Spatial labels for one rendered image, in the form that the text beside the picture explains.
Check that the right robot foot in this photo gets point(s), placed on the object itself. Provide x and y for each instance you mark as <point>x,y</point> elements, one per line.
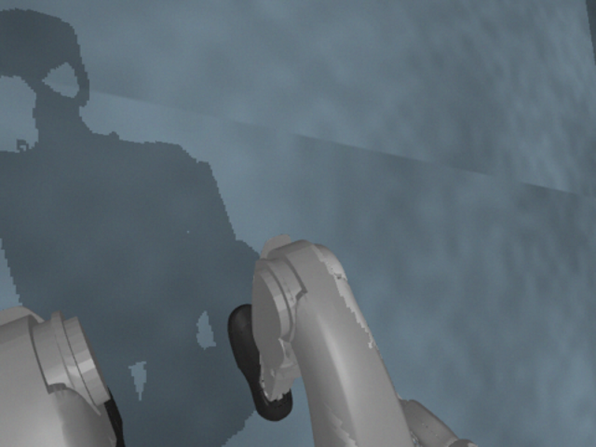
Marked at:
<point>247,357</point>

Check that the right robot hand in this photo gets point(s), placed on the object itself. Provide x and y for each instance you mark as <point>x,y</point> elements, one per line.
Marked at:
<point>426,428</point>

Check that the left robot foot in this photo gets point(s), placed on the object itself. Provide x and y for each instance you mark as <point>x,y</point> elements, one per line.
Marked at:
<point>116,420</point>

